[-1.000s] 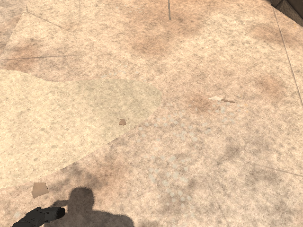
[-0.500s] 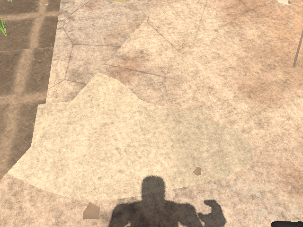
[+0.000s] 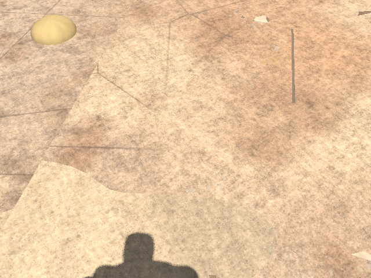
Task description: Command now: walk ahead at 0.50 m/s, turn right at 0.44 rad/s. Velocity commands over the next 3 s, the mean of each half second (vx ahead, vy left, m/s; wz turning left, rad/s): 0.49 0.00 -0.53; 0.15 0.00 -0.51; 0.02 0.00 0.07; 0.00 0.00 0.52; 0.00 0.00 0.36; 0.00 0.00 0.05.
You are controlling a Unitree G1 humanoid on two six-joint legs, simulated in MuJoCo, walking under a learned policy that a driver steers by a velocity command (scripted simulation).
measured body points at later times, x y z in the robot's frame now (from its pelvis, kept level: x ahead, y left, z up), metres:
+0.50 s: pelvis +0.29 -0.06 +0.00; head +0.32 -0.08 +0.45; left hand +0.43 +0.20 -0.10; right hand +0.43 -0.36 -0.08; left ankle +0.51 +0.07 -0.69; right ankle +0.22 -0.13 -0.74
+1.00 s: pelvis +0.43 -0.07 -0.01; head +0.45 -0.10 +0.44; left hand +0.71 +0.07 -0.10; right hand +0.39 -0.38 -0.12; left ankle +0.54 +0.01 -0.74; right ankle +0.38 -0.19 -0.73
